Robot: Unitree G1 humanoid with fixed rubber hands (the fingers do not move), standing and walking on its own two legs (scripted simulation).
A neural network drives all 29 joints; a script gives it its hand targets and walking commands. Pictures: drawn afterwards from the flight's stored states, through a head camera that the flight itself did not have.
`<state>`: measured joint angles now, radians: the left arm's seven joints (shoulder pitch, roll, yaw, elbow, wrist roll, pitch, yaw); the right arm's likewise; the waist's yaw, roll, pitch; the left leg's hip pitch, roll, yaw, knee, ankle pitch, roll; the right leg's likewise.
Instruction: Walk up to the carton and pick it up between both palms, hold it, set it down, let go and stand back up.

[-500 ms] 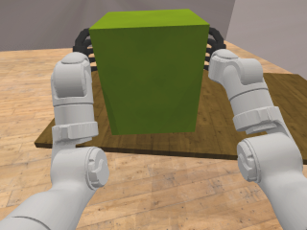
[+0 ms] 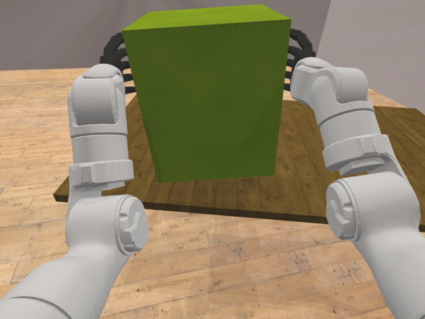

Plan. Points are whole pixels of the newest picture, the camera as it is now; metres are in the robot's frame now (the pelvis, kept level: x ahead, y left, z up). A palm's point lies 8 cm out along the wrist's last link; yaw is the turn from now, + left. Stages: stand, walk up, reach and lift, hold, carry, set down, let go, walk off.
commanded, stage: hold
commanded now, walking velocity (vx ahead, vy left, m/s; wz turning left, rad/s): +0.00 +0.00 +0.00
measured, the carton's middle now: (210, 92) +0.40 +0.00 +0.30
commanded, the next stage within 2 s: none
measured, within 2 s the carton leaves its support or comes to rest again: neither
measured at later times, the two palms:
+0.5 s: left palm (117, 79) +0.36 +0.15 +0.33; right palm (301, 77) +0.36 -0.15 +0.34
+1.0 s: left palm (117, 79) +0.36 +0.15 +0.33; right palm (304, 72) +0.36 -0.15 +0.35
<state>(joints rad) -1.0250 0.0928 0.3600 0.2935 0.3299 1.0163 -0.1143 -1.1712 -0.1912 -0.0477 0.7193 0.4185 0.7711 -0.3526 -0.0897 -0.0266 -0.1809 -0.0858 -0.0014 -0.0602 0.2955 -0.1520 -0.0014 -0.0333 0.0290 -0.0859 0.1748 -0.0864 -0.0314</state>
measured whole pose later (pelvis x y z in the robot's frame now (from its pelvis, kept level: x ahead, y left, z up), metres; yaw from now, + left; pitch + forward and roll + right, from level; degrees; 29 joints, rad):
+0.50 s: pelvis +0.00 -0.01 +0.00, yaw +0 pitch -2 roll -1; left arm -1.04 0.09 0.38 0.33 0.34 0.98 -0.09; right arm -1.16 -0.17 -0.04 0.73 0.40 0.74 -0.36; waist -0.07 -0.03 -0.19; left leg -0.10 0.01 -0.06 0.29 -0.15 -0.02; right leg -0.06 0.04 -0.08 0.20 -0.09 -0.05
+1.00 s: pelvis +0.00 +0.00 +0.00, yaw +0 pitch -3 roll -1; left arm -1.05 0.07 0.36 0.33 0.33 1.00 -0.08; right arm -1.21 -0.21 -0.07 0.78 0.40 0.75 -0.33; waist -0.09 -0.02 -0.18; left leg -0.10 0.00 -0.06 0.31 -0.15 0.00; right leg -0.05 0.03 -0.08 0.20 -0.10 -0.03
